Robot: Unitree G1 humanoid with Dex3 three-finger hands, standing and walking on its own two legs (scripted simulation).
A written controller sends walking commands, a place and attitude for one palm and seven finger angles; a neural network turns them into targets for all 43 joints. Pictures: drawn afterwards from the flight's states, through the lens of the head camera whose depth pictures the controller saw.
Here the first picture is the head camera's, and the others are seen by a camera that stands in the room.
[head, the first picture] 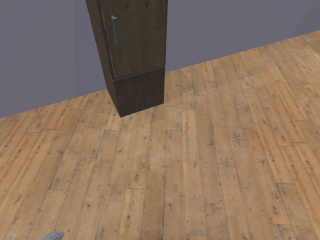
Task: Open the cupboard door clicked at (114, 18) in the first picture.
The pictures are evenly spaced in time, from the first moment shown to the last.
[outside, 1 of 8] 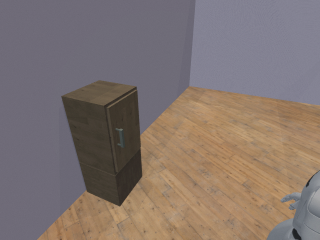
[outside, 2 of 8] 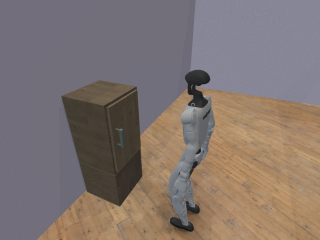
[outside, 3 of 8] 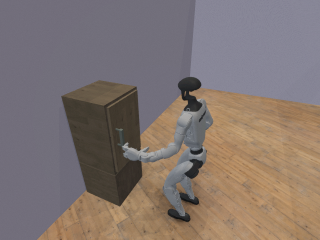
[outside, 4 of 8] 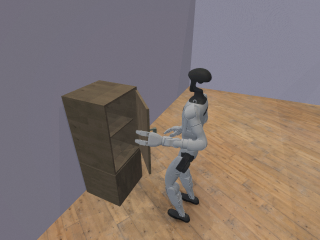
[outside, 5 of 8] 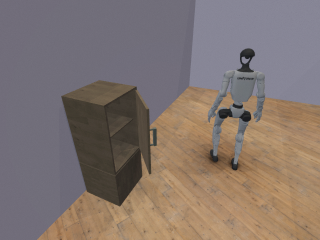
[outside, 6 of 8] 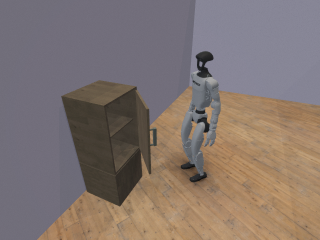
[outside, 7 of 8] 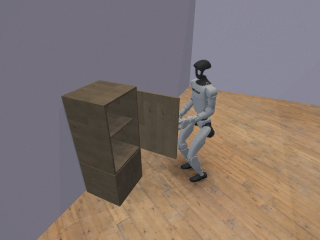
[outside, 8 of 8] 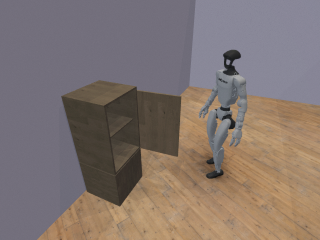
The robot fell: no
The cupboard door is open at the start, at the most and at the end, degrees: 0 95 95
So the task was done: yes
